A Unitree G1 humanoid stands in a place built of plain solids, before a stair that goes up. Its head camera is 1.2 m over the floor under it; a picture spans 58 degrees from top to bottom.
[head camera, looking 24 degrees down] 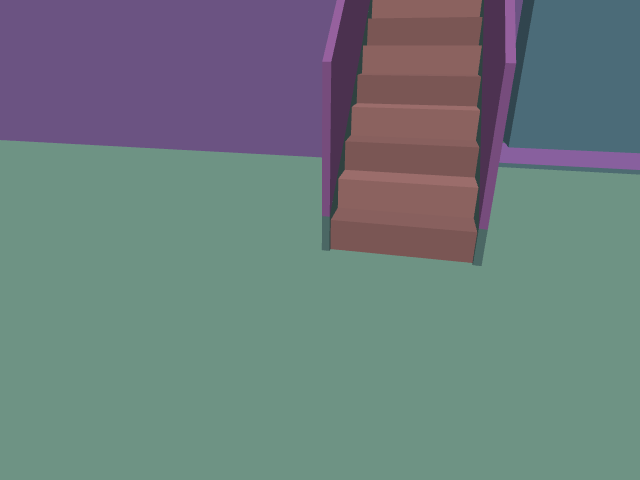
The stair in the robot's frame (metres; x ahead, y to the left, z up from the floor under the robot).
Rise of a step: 0.20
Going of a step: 0.24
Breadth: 0.89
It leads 13 degrees to the right of straight ahead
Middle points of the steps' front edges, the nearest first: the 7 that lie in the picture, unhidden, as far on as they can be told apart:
2.45 -0.50 0.20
2.68 -0.55 0.41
2.91 -0.61 0.61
3.14 -0.66 0.81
3.37 -0.71 1.01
3.60 -0.77 1.21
3.84 -0.82 1.41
